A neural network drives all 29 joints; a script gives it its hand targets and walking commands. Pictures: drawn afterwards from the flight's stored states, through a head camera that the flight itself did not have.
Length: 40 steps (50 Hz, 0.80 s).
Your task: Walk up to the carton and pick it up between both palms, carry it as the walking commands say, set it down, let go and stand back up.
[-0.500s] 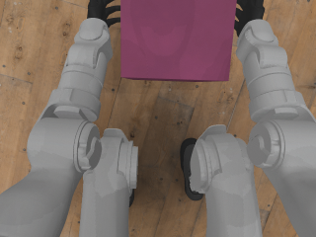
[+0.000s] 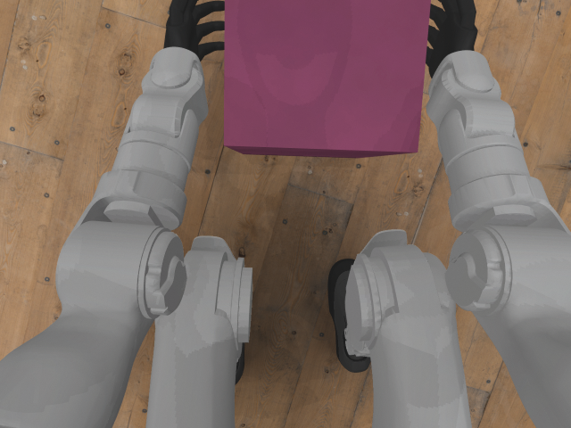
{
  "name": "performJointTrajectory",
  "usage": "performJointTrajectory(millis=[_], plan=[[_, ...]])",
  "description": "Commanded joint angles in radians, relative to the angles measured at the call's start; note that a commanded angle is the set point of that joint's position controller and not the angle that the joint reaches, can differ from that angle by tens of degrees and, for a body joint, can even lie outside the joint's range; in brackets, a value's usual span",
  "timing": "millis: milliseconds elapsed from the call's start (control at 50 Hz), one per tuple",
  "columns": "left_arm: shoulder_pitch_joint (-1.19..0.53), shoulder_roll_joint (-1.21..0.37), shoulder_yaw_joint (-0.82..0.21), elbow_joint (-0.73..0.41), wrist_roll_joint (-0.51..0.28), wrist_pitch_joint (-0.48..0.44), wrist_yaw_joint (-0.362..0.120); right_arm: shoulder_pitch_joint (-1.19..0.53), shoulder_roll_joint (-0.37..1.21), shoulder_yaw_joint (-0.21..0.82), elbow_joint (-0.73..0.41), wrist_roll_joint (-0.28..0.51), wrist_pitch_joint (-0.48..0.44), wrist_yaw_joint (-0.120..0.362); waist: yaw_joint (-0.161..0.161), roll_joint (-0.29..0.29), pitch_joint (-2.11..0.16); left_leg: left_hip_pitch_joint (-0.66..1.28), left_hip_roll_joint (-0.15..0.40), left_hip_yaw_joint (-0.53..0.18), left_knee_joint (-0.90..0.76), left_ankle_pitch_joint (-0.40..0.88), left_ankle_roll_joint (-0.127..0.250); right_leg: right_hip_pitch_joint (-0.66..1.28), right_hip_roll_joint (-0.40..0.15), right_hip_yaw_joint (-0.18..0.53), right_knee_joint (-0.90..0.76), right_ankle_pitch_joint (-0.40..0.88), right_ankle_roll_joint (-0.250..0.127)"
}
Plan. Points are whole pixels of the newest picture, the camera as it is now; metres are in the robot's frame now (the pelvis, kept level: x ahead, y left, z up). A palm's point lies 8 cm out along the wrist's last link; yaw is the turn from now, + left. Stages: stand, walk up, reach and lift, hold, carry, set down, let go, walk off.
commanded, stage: set down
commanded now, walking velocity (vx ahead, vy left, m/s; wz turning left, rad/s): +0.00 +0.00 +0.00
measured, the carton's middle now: (312, 74) +0.53 -0.04 -0.21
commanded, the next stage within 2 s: let go in 1.88 s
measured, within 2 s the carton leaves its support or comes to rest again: neither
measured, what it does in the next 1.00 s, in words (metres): rises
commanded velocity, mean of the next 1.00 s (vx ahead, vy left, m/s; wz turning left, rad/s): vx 0.00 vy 0.00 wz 0.00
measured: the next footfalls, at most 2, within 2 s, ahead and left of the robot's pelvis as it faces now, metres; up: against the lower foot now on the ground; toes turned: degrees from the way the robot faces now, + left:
none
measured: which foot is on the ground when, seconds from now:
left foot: down 0.00-1.00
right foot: down 0.00-1.00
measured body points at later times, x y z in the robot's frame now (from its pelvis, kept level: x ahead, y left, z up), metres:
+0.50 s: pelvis -0.02 +0.00 +0.01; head +0.34 +0.00 +0.26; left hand +0.52 +0.16 -0.17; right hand +0.50 -0.21 -0.17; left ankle +0.08 +0.11 -0.31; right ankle +0.10 -0.12 -0.31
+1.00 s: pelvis -0.04 +0.00 +0.09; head +0.33 -0.01 +0.34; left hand +0.53 +0.17 -0.06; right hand +0.50 -0.22 -0.05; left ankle +0.08 +0.11 -0.31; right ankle +0.10 -0.12 -0.31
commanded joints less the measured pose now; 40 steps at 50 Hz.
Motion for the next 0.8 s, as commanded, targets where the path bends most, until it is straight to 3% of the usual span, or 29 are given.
performJointTrajectory(millis=[0, 60, 100, 160, 180, 200, 240, 260, 280, 320, 340, 360, 380, 400, 440, 480, 500, 520, 540, 560, 580, 620, 660, 680, 700, 720, 740, 760, 780], plan=[[-0.253, -0.611, -0.197, -0.116, -0.021, -0.041, -0.162, -0.255, 0.728, 0.231, -0.035, 0.004, -0.009, 0.180, 0.029, 0.014, -1.083, 0.528, -0.053, 0.040, -0.249, 0.509, -0.008, 0.588, 0.055, -0.048, -0.176, 0.533, 0.002], [-0.151, -0.284, -0.102, -0.103, 0.005, -0.075, -0.078, -0.124, 0.369, 0.142, -0.007, -0.001, -0.048, 0.086, 0.056, 0.057, -1.111, 0.596, -0.038, 0.042, -0.257, 0.539, -0.031, 0.586, 0.045, -0.042, -0.191, 0.525, 0.007], [-0.042, 0.005, -0.055, -0.084, -0.012, -0.094, -0.004, -0.031, 0.055, 0.080, -0.016, 0.001, -0.083, 0.000, 0.011, 0.005, -1.126, 0.605, -0.017, 0.009, -0.281, 0.505, -0.032, 0.622, 0.024, -0.066, -0.203, 0.502, 0.017], [-0.115, 0.112, -0.112, -0.145, -0.118, -0.104, 0.039, -0.098, -0.033, 0.138, -0.064, 0.099, -0.105, -0.056, 0.018, 0.048, -1.196, 0.601, -0.006, 0.023, -0.281, 0.545, -0.034, 0.679, 0.009, -0.029, -0.245, 0.537, -0.005], [-0.117, 0.102, -0.142, -0.167, -0.149, -0.105, 0.039, -0.082, -0.064, 0.133, -0.095, 0.112, -0.114, -0.061, -0.016, 0.061, -1.242, 0.642, 0.000, 0.002, -0.295, 0.562, -0.028, 0.673, 0.013, -0.050, -0.225, 0.558, 0.001], [-0.159, 0.159, -0.119, -0.194, -0.156, -0.111, 0.045, -0.101, -0.089, 0.155, -0.139, 0.138, -0.124, -0.066, -0.008, 0.032, -1.259, 0.620, -0.002, -0.004, -0.274, 0.561, -0.022, 0.678, 0.003, -0.044, -0.219, 0.557, -0.008], [-0.179, 0.177, -0.143, -0.228, -0.174, -0.106, 0.043, -0.169, -0.112, 0.186, -0.176, 0.176, -0.114, -0.066, 0.018, 0.094, -1.359, 0.688, 0.013, 0.010, -0.277, 0.563, -0.028, 0.714, 0.001, -0.052, -0.225, 0.564, -0.013], [-0.205, 0.155, -0.176, -0.262, -0.196, -0.100, 0.037, -0.168, -0.115, 0.195, -0.159, 0.170, -0.105, -0.061, -0.017, 0.105, -1.335, 0.698, 0.018, 0.014, -0.274, 0.572, -0.027, 0.674, -0.007, -0.046, -0.231, 0.548, -0.022], [-0.236, 0.213, -0.154, -0.261, -0.198, -0.092, 0.040, -0.189, -0.138, 0.185, -0.162, 0.179, -0.103, -0.057, 0.004, 0.071, -1.379, 0.713, 0.022, -0.009, -0.297, 0.561, -0.021, 0.711, -0.020, -0.060, -0.217, 0.539, -0.018], [-0.267, 0.220, -0.194, -0.282, -0.246, -0.077, 0.035, -0.265, -0.187, 0.196, -0.220, 0.198, -0.094, -0.061, -0.033, 0.058, -1.462, 0.778, 0.037, -0.001, -0.283, 0.506, -0.021, 0.741, -0.030, -0.069, -0.232, 0.486, -0.024], [-0.340, 0.248, -0.201, -0.410, -0.262, -0.072, 0.039, -0.275, -0.198, 0.196, -0.292, 0.216, -0.089, -0.067, -0.043, 0.086, -1.556, 0.852, 0.035, 0.007, -0.277, 0.558, -0.020, 0.806, -0.019, -0.066, -0.232, 0.543, -0.024], [-0.321, 0.269, -0.206, -0.306, -0.275, -0.050, 0.035, -0.336, -0.245, 0.195, -0.269, 0.208, -0.074, -0.069, -0.058, 0.050, -1.592, 0.877, 0.044, -0.003, -0.288, 0.490, -0.017, 0.836, -0.029, -0.082, -0.232, 0.498, -0.021], [-0.320, 0.278, -0.183, -0.318, -0.256, -0.049, 0.035, -0.268, -0.242, 0.211, -0.207, 0.234, -0.066, -0.066, -0.016, 0.097, -1.500, 0.839, 0.042, 0.013, -0.271, 0.509, -0.026, 0.822, -0.027, -0.062, -0.217, 0.513, -0.023], [-0.335, 0.307, -0.173, -0.281, -0.266, -0.047, 0.030, -0.342, -0.246, 0.219, -0.246, 0.240, -0.066, -0.055, -0.026, 0.039, -1.465, 0.821, 0.043, -0.008, -0.279, 0.488, -0.009, 0.795, -0.020, -0.072, -0.210, 0.503, -0.012], [-0.353, 0.359, -0.143, -0.321, -0.240, -0.043, 0.037, -0.383, -0.299, 0.202, -0.277, 0.247, -0.066, -0.060, -0.006, 0.047, -1.529, 0.798, 0.051, 0.010, -0.270, 0.486, -0.019, 0.881, -0.033, -0.053, -0.205, 0.519, -0.009], [-0.346, 0.334, -0.167, -0.272, -0.242, -0.039, 0.026, -0.341, -0.279, 0.200, -0.164, 0.222, -0.053, -0.058, -0.010, 0.045, -1.398, 0.763, 0.054, 0.005, -0.286, 0.420, -0.007, 0.824, -0.036, -0.055, -0.207, 0.439, -0.005], [-0.342, 0.343, -0.141, -0.288, -0.254, -0.036, 0.024, -0.321, -0.263, 0.195, -0.212, 0.232, -0.057, -0.056, -0.036, 0.044, -1.421, 0.773, 0.046, -0.003, -0.293, 0.414, -0.003, 0.808, -0.030, -0.064, -0.224, 0.432, -0.007], [-0.314, 0.366, -0.143, -0.249, -0.230, -0.034, 0.030, -0.321, -0.308, 0.180, -0.188, 0.235, -0.060, -0.063, -0.015, 0.092, -1.452, 0.801, 0.052, 0.002, -0.281, 0.433, -0.011, 0.812, -0.035, -0.053, -0.212, 0.445, -0.020], [-0.342, 0.330, -0.156, -0.267, -0.241, -0.031, 0.030, -0.305, -0.301, 0.178, -0.167, 0.221, -0.051, -0.062, -0.032, 0.106, -1.451, 0.818, 0.047, 0.010, -0.294, 0.433, -0.016, 0.798, -0.033, -0.057, -0.229, 0.435, -0.020], [-0.345, 0.347, -0.129, -0.301, -0.227, -0.029, 0.031, -0.322, -0.309, 0.181, -0.215, 0.224, -0.042, -0.067, -0.009, 0.102, -1.531, 0.850, 0.047, 0.016, -0.295, 0.459, -0.019, 0.849, -0.035, -0.049, -0.238, 0.466, -0.017], [-0.281, 0.350, -0.140, -0.275, -0.230, -0.023, 0.029, -0.251, -0.285, 0.175, -0.212, 0.210, -0.035, -0.068, -0.061, 0.038, -1.570, 0.833, 0.044, 0.020, -0.278, 0.452, -0.011, 0.905, -0.024, -0.063, -0.229, 0.488, -0.015], [-0.208, 0.312, -0.139, -0.294, -0.220, -0.005, 0.023, -0.187, -0.278, 0.173, -0.247, 0.201, -0.027, -0.069, -0.045, 0.063, -1.639, 0.863, 0.034, 0.029, -0.297, 0.486, -0.013, 0.951, -0.015, -0.066, -0.235, 0.524, -0.012], [-0.260, 0.342, -0.110, -0.399, -0.221, 0.021, 0.027, -0.287, -0.303, 0.144, -0.437, 0.183, 0.005, -0.082, -0.059, 0.005, -1.758, 0.892, 0.024, 0.043, -0.317, 0.492, 0.002, 1.036, -0.010, -0.074, -0.287, 0.541, -0.007], [-0.267, 0.393, -0.058, -0.410, -0.190, 0.033, 0.040, -0.233, -0.293, 0.144, -0.369, 0.189, 0.025, -0.084, -0.017, 0.023, -1.738, 0.903, 0.023, 0.049, -0.347, 0.479, 0.001, 1.008, -0.010, -0.079, -0.296, 0.519, -0.017], [-0.271, 0.414, -0.052, -0.455, -0.179, 0.048, 0.045, -0.261, -0.318, 0.129, -0.467, 0.191, 0.040, -0.088, -0.034, 0.041, -1.819, 0.940, 0.019, 0.055, -0.345, 0.477, -0.003, 1.057, -0.003, -0.068, -0.310, 0.532, -0.022], [-0.219, 0.360, -0.078, -0.424, -0.184, 0.061, 0.046, -0.167, -0.262, 0.139, -0.379, 0.182, 0.060, -0.086, -0.043, 0.033, -1.738, 0.907, 0.024, 0.054, -0.356, 0.471, 0.007, 1.023, -0.005, -0.069, -0.308, 0.516, -0.024], [-0.245, 0.369, -0.039, -0.479, -0.176, 0.066, 0.045, -0.206, -0.275, 0.123, -0.421, 0.189, 0.064, -0.083, -0.008, 0.062, -1.667, 0.907, 0.018, 0.053, -0.390, 0.471, 0.008, 0.958, 0.000, -0.067, -0.342, 0.485, -0.031], [-0.222, 0.349, -0.041, -0.529, -0.173, 0.076, 0.046, -0.213, -0.268, 0.120, -0.528, 0.180, 0.068, -0.082, -0.028, 0.063, -1.819, 1.012, 0.012, 0.046, -0.388, 0.568, 0.002, 1.026, 0.010, -0.069, -0.345, 0.570, -0.027], [-0.212, 0.348, -0.068, -0.506, -0.185, 0.089, 0.041, -0.200, -0.272, 0.110, -0.493, 0.166, 0.082, -0.082, -0.073, 0.052, -1.774, 0.965, 0.007, 0.047, -0.404, 0.565, 0.007, 1.029, 0.008, -0.075, -0.367, 0.582, -0.034]])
